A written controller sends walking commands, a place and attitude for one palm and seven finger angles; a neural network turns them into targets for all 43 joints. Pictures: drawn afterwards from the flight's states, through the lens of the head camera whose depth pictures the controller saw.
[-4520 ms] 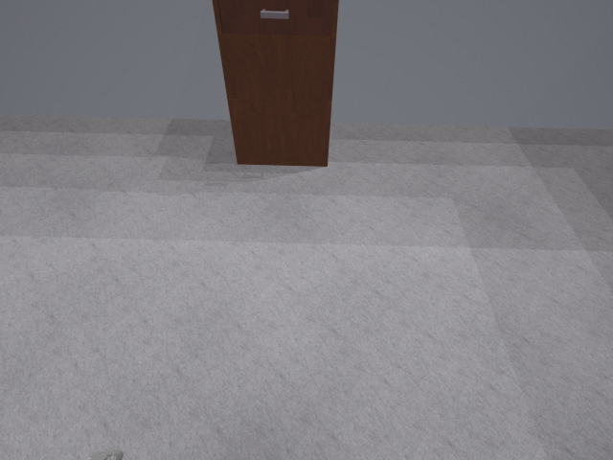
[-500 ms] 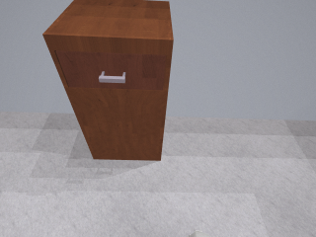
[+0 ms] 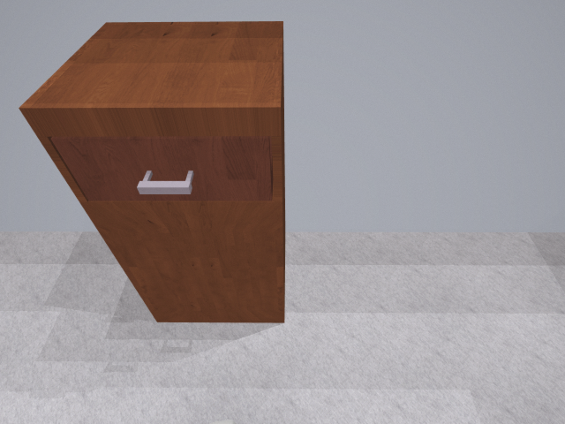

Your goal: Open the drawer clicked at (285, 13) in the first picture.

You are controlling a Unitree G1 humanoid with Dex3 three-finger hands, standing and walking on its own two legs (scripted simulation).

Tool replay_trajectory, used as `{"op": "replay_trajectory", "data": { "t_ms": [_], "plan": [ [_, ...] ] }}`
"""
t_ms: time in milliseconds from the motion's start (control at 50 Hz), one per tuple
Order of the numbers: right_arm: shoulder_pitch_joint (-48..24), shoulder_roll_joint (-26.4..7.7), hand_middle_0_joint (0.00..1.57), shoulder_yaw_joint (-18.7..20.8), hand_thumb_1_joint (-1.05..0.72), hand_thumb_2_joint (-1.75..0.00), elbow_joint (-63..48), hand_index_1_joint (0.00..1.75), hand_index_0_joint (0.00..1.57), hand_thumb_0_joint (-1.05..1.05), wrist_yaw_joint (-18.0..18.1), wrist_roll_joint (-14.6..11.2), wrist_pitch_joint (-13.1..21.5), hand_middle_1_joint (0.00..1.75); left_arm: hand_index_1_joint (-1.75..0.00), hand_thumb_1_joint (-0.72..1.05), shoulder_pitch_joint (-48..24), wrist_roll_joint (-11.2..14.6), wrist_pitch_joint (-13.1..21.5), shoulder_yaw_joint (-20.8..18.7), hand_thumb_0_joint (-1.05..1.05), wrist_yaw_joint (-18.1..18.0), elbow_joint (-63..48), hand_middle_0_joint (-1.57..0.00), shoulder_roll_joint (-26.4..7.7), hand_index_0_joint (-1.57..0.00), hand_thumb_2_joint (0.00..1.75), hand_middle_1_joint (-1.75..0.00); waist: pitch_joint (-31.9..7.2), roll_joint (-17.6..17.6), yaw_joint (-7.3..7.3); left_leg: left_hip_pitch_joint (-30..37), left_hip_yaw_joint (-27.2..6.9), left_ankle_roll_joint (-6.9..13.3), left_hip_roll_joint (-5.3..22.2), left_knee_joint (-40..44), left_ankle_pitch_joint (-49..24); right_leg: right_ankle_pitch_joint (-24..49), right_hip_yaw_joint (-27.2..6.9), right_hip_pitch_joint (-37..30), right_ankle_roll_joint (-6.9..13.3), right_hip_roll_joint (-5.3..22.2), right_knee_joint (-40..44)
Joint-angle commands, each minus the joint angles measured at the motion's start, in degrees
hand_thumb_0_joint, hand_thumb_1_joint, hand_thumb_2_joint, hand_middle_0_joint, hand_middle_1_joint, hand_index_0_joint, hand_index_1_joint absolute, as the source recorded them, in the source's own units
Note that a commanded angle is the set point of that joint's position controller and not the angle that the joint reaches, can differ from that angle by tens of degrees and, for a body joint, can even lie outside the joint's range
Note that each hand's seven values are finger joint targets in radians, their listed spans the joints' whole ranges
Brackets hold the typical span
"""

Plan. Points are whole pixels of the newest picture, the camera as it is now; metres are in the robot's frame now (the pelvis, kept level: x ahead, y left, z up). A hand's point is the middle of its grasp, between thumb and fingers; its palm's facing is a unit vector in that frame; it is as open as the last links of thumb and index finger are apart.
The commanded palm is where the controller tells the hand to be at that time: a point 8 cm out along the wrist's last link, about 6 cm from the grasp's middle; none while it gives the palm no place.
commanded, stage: come to a stop and stand still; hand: left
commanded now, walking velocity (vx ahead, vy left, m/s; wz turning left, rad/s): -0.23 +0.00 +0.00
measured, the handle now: (167, 181) +0.58 +0.29 -0.02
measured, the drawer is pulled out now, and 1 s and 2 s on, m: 0.00 0.00 0.00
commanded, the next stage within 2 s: look again from close up in 1.02 s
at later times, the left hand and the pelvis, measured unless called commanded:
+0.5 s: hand out of the picture +0.03 +0.18 -0.17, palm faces +0.02 -0.96 -0.29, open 7.4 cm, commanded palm none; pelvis +0.00 -0.02 -0.02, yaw -2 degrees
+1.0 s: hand out of the picture +0.00 +0.13 -0.17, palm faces +0.03 -0.98 -0.20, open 7.3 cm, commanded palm none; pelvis -0.02 -0.05 +0.00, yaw -1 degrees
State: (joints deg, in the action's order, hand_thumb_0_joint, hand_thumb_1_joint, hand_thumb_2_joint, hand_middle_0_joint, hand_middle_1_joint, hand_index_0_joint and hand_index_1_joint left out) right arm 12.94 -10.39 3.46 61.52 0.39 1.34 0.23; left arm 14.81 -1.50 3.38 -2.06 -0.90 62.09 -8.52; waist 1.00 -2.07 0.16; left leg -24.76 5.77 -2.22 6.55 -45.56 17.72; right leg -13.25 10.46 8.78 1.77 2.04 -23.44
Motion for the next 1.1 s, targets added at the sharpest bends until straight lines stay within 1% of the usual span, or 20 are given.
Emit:
{"op": "replay_trajectory", "data": {
  "t_ms": [0, 20, 60, 120, 180, 260, 340, 400, 420, 440, 460, 480, 520, 560, 640, 680, 720, 780, 880, 1080],
  "plan": [
    [3.0, 0.5, 0.2, -1.6, -0.9, -0.9, -1.3, 0.3, 0.2, 0.0, -0.1, -0.5, 0.8, 0.3, -0.3, 0.9, 1.7, 0.4, -0.8, -0.8, 0.0, -0.6, -0.9, -0.2, -6.9, -0.2, 0.9, -0.3, 2.4, 10.1, -0.72, 9.3, -0.3, -0.2, -1.5, 12.6, -5.8, 16.3, -6.8, 4.6, 4.5, 11.6, 6.7],
    [4.1, -0.1, 0.2, -1.8, -0.9, -0.9, -0.5, 0.3, 0.2, 0.0, 0.1, -0.5, 1.1, 0.3, -0.3, 0.9, 1.4, 0.7, -1.1, -0.5, 0.0, -0.8, -0.7, -0.2, -6.6, -0.2, 0.9, -0.3, 1.6, 8.3, -1.52, 14.3, -0.2, -0.3, -1.7, 18.8, -12.3, 16.3, -5.7, 5.4, 2.8, 10.0, 3.6],
    [5.7, -5.0, 0.2, -1.3, -0.9, -0.9, 0.1, 0.3, 0.2, 0.0, 0.6, -0.5, 1.7, 0.3, -0.3, 0.9, 5.3, 0.9, -2.0, 0.3, 0.0, -1.1, 0.0, -0.2, -4.2, -0.2, 0.9, -0.3, -1.6, -2.9, -0.62, 21.8, -5.9, 2.1, 5.3, 21.0, -33.6, 6.1, -5.2, 6.9, -1.2, 5.5, -1.8],
    [1.6, -7.4, 0.2, -1.0, -0.9, -0.9, -0.8, 0.3, 0.2, 0.0, 1.8, -0.8, 0.7, 0.3, -0.3, 0.9, 7.2, 1.0, -3.8, 0.5, 0.0, -1.4, 0.8, -0.2, -3.9, -0.2, 0.9, -0.3, 2.0, -10.9, 0.04, 14.6, -10.9, 7.0, 10.4, 26.6, -35.4, -5.9, -3.5, 4.3, -3.7, 3.0, -5.4],
    [1.1, -8.5, 0.2, 0.1, -0.9, -0.9, -1.5, 0.3, 0.2, 0.0, 2.7, -0.8, 0.3, 0.3, -0.3, 0.9, 7.4, 0.7, -4.9, 0.0, 0.0, -1.1, -0.3, -0.2, -5.5, -0.2, 0.9, -0.3, -0.7, -11.1, -0.52, 18.5, -12.6, 10.6, 13.4, 28.0, -42.3, -15.3, -6.5, 9.5, -3.5, 2.7, -18.2],
    [-0.1, -9.8, 0.2, 1.5, -0.9, -0.9, -3.2, 0.3, 0.2, 0.0, 2.9, -0.5, -0.6, 0.3, -0.3, 0.9, 5.8, 0.4, -5.3, -1.0, 0.0, -0.9, -2.7, -0.2, -5.0, -0.2, 0.9, -0.3, -5.5, -4.8, -1.12, 21.7, -10.9, 13.4, 14.9, 24.7, -43.5, -17.5, -8.9, 14.6, -3.6, 2.0, -29.8],
    [-2.4, -9.3, 0.2, 1.9, -0.9, -0.9, -4.5, 0.3, 0.2, 0.0, 2.1, 0.0, -0.9, 0.3, -0.3, 0.9, 5.3, 0.5, -5.5, -1.3, 0.0, -0.7, -4.7, -0.2, -3.2, -0.2, 0.9, -0.3, -5.7, -6.6, -0.68, 14.7, -9.4, 11.8, 13.0, 26.3, -27.3, -15.2, -8.0, 9.9, -3.2, 1.9, -23.3],
    [-5.2, -8.3, 0.2, 1.8, -0.9, -0.9, -5.2, 0.3, 0.2, 0.0, 1.3, -0.4, -1.4, 0.3, -0.3, 0.9, 10.8, 0.3, -5.0, -1.4, 0.0, -0.7, -3.0, -0.2, -3.7, -0.2, 0.9, -0.3, -4.5, -4.8, 2.26, 6.0, -7.2, 7.5, 8.3, 24.2, -6.7, -2.6, -5.9, -0.4, -2.9, 1.0, -5.8],
    [-4.4, -5.8, 0.2, 1.5, -0.9, -0.9, -5.4, 0.3, 0.2, 0.0, 1.0, -0.7, -1.7, 0.3, -0.3, 0.9, 10.8, -0.2, -4.6, -1.5, 0.0, -0.8, -3.1, -0.2, -6.1, -0.2, 0.9, -0.3, -1.6, 3.4, 2.09, 2.7, -4.2, 4.4, 3.2, 18.7, 0.4, -1.5, -10.3, -0.2, -2.2, 4.1, 3.3],
    [-3.4, -2.0, 0.2, 0.7, -0.9, -0.9, -6.3, 0.3, 0.2, 0.0, 0.4, -1.1, -2.2, 0.3, -0.3, 0.9, 7.0, -0.5, -4.2, -1.6, 0.0, -1.0, -4.6, -0.2, -10.6, -0.2, 0.9, -0.3, 1.3, 15.9, 0.22, -0.1, -0.1, 1.0, -2.4, 11.4, 7.0, -8.3, -22.8, 5.6, 2.0, 14.4, 10.7],
    [-5.6, -2.5, 0.2, 0.6, -0.9, -0.9, -7.1, 0.3, 0.2, 0.0, 0.0, -0.7, -3.0, 0.3, -0.3, 0.9, 3.3, -0.2, -4.3, -1.9, 0.0, -1.1, -6.4, -0.2, -12.0, -0.2, 0.9, -0.3, 2.6, 16.8, 1.44, 3.8, -2.1, 1.2, -3.0, 3.4, 9.4, -16.1, -25.5, 15.2, 5.6, 18.1, 15.4],
    [-6.8, -2.6, 0.2, 0.6, -0.9, -0.9, -6.9, 0.3, 0.2, 0.0, 0.1, -0.5, -3.3, 0.3, -0.3, 0.9, 0.4, -0.4, -4.2, -1.9, 0.0, -1.3, -6.9, -0.2, -11.5, -0.2, 0.9, -0.3, 5.4, 17.2, 1.23, 3.4, -4.8, 2.1, -2.8, -1.8, 9.1, -16.0, -26.0, 18.5, 6.4, 16.8, 15.6],
    [-2.1, -2.7, 0.2, 0.5, -0.9, -0.9, -4.1, 0.3, 0.2, 0.0, 0.1, -0.5, -3.0, 0.3, -0.3, 0.9, -3.3, -0.2, -3.9, -1.3, 0.0, -1.1, -7.0, -0.2, -9.3, -0.2, 0.9, -0.3, 6.1, 12.7, -1.32, 3.0, -5.7, 2.5, -2.9, -6.2, 5.4, -7.8, -19.5, 15.9, 6.3, 13.0, 12.2],
    [0.5, -2.1, 0.2, 0.1, -0.9, -0.9, -2.7, 0.3, 0.2, 0.0, 0.2, -0.7, -2.4, 0.3, -0.3, 0.9, -2.8, 0.0, -3.5, -1.1, 0.0, -1.1, -6.5, -0.2, -8.4, -0.2, 0.9, -0.3, 3.7, 10.5, -1.33, 3.7, -4.7, 2.0, -3.0, -4.6, 4.9, 2.6, -15.6, 10.7, 6.2, 11.7, 9.0],
    [1.5, -1.4, 0.2, -1.1, -0.9, -0.9, -1.6, 0.3, 0.2, 0.0, 1.1, -0.7, -1.4, 0.3, -0.3, 0.9, 1.4, 0.5, -3.0, -1.2, 0.0, -1.1, -4.1, -0.2, -8.6, -0.2, 0.9, -0.3, 0.0, 8.8, 0.52, 7.5, -3.6, 1.1, -3.0, 12.0, 4.0, 15.6, -16.0, 0.8, 7.2, 11.3, 4.5],
    [5.0, -1.4, 0.2, -1.6, -0.9, -0.9, 0.6, 0.3, 0.2, 0.0, 1.4, -0.7, -0.7, 0.3, -0.3, 0.9, 1.0, 1.2, -2.9, -0.9, 0.0, -1.3, -2.9, -0.2, -7.8, -0.2, 0.9, -0.3, -1.9, 5.9, -0.52, 14.9, -4.8, 1.6, -2.3, 23.0, -6.7, 14.7, -14.8, 1.1, 4.2, 9.4, 2.0],
    [4.6, -3.8, 0.2, -2.0, -0.9, -0.9, 1.3, 0.3, 0.2, 0.0, 1.8, -0.5, 0.2, 0.3, -0.3, 0.9, 1.7, 1.5, -2.9, -0.4, 0.0, -1.1, -2.4, -0.2, -5.9, -0.2, 0.9, -0.3, -2.7, 0.6, 1.0, 16.8, -8.5, 3.2, 2.4, 23.8, -18.9, 12.9, -11.9, 1.0, 0.4, 5.0, 1.5],
    [4.5, -2.8, 0.2, -2.3, -0.9, -0.9, 2.9, 0.3, 0.2, 0.0, 2.0, -0.6, 0.0, 0.3, -0.3, 0.9, 0.4, 1.6, -3.0, -0.4, 0.0, -1.1, -1.0, -0.2, -7.0, -0.2, 0.9, -0.3, -1.3, -1.4, 0.77, 13.9, -6.8, 2.3, 1.4, 24.3, -13.4, 11.8, -11.5, -2.2, -0.3, 5.0, 2.7],
    [5.8, -2.0, 0.2, -2.5, -0.9, -0.9, 3.5, 0.3, 0.2, 0.0, 1.8, -0.5, -0.6, 0.3, -0.3, 0.9, 0.5, 1.4, -3.2, 0.0, 0.0, -0.9, 0.3, -0.2, -6.7, -0.2, 0.9, -0.3, 3.8, 1.4, 0.38, 12.2, -5.7, 2.0, -0.2, 26.5, -4.2, -0.5, -13.1, 0.7, -0.2, 4.9, 7.8],
    [9.1, -1.1, 0.2, -2.7, -0.9, -0.9, 3.6, 0.3, 0.2, 0.0, 1.8, -0.4, -0.3, 0.3, -0.3, 0.9, 3.6, 1.2, -2.8, 0.4, 0.0, -1.0, 1.2, -0.2, -5.1, -0.2, 0.9, -0.3, 4.8, 2.8, -0.25, 13.4, -5.0, 2.5, -0.9, 26.8, -3.8, -4.7, -13.8, 3.9, -0.4, 4.8, 9.6]
  ]
}}
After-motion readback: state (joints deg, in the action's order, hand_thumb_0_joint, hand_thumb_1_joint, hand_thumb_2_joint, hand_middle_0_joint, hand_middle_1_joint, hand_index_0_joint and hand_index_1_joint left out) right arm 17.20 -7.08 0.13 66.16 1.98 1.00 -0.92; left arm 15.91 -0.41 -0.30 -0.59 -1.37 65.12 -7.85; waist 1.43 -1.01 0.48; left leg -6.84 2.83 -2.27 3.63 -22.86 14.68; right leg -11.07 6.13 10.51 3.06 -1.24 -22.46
